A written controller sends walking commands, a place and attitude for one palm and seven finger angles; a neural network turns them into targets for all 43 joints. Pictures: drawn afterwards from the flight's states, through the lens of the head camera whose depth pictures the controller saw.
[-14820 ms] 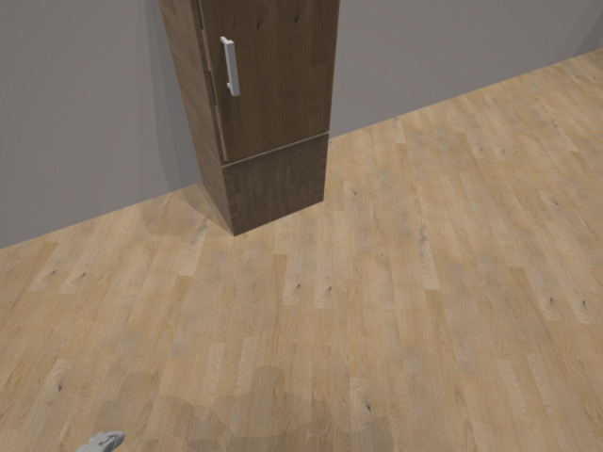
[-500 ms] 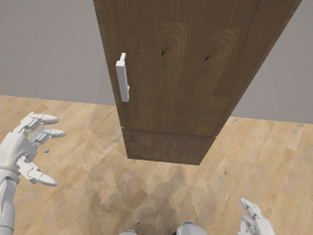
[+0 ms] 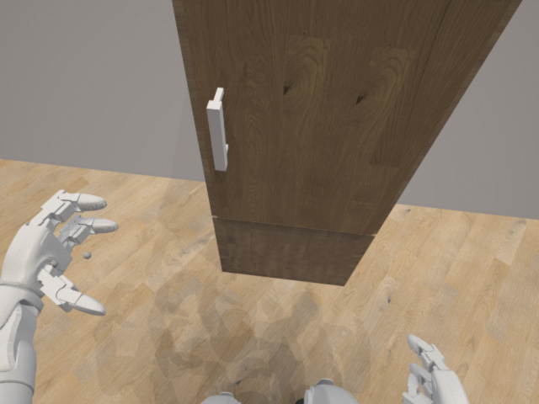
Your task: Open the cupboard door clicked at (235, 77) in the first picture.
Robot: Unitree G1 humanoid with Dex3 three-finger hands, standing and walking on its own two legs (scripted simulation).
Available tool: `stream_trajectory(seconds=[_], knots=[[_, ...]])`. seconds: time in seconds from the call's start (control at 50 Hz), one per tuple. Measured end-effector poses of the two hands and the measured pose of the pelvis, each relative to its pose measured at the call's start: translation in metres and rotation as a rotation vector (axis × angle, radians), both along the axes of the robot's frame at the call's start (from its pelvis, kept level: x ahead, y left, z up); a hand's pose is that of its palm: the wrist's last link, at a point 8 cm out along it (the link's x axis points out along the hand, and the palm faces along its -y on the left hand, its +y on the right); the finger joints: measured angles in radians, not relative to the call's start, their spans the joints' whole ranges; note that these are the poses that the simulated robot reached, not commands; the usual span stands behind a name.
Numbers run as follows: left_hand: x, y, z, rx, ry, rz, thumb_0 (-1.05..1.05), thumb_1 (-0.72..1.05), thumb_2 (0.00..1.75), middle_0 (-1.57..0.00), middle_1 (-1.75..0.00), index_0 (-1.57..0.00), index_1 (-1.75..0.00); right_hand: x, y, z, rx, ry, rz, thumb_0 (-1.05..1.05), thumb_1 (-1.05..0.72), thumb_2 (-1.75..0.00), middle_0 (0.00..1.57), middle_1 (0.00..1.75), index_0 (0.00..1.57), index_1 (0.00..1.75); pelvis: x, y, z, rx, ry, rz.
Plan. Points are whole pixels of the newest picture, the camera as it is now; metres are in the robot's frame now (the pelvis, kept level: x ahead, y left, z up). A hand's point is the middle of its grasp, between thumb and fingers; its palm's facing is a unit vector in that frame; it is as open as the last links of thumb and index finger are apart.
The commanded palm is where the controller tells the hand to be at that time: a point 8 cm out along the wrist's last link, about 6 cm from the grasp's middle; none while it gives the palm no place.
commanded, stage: move the hooked fingers beside the handle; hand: left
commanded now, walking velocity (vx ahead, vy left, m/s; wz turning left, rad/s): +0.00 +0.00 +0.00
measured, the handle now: (220, 131) +0.56 +0.13 +0.05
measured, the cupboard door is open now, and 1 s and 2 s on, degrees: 0 0 0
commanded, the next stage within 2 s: none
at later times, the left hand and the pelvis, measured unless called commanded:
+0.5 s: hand (129, 211) +0.37 +0.24 +0.06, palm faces -0.08 -1.00 -0.02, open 14.0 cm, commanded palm +0.35 +0.28 +0.06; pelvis +0.00 +0.00 +0.00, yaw -1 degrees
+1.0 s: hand (151, 181) +0.43 +0.22 +0.06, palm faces -0.07 -1.00 -0.03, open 14.0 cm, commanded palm +0.41 +0.27 +0.06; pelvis +0.00 -0.01 -0.01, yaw -1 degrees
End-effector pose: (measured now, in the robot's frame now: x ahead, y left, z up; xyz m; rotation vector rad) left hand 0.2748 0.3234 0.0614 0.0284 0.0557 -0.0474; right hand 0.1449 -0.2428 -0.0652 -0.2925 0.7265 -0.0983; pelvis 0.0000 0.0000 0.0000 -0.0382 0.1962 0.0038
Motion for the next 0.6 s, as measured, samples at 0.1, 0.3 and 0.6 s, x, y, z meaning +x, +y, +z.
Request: stream_trajectory(seconds=[0.1, 0.3, 0.6], knots=[[0.018, -0.014, -0.002, -0.013, -0.01, -0.033, -0.01, -0.5, 0.3, -0.3, -1.2, -0.29, -1.2, -0.003, 0.0, -0.005, -0.012, 0.019, 0.001, 0.01, -0.9, -0.9, 0.21, 0.3, 0.2, 0.3, -0.002, 0.001, -0.002, 0.0, 0.005, 0.006], [0.057, -0.024, 0.0, -0.006, -0.01, -0.033, -0.01, -0.5, 0.3, -0.3, -1.2, -0.3, -1.2, -0.023, -0.005, -0.009, -0.005, 0.078, -0.054, 0.01, -0.9, -0.9, 0.21, 0.3, 0.2, 0.3, 0.0, 0.001, -0.002, 0.009, 0.027, -0.013], [0.09, -0.04, -0.004, -0.015, -0.012, -0.043, -0.01, -0.5, 0.3, -0.3, -1.2, -0.3, -1.2, -0.049, -0.017, -0.021, -0.016, 0.213, -0.108, 0.01, -0.91, -0.9, 0.21, 0.3, 0.2, 0.3, 0.005, -0.001, -0.002, 0.011, 0.059, -0.017]])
